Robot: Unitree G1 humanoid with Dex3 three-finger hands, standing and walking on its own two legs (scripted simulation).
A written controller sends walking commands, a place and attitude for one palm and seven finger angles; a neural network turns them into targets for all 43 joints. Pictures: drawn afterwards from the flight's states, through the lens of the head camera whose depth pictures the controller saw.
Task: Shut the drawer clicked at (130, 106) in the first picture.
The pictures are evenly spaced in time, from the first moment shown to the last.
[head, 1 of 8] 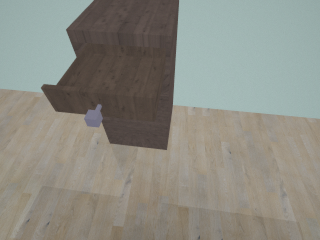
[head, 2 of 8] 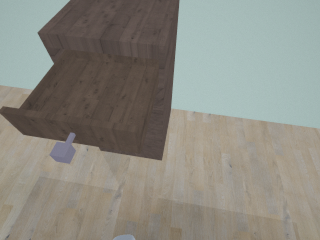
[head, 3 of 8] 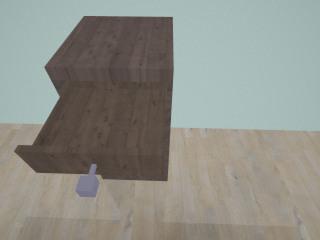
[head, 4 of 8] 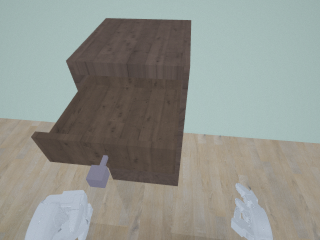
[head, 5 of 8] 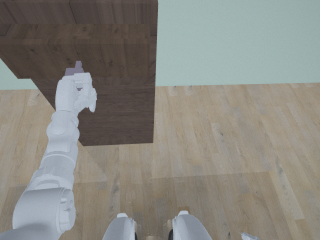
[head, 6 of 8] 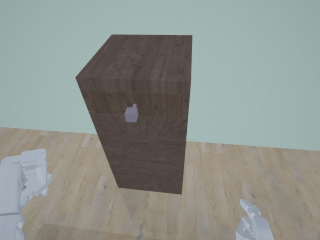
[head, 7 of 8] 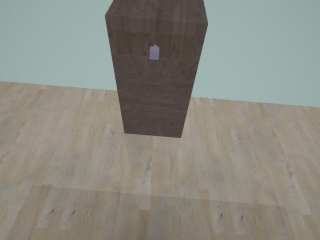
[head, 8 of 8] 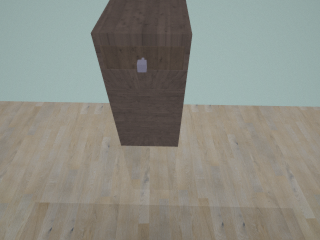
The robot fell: no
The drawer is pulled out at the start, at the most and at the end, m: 0.30 0.30 0.00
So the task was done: yes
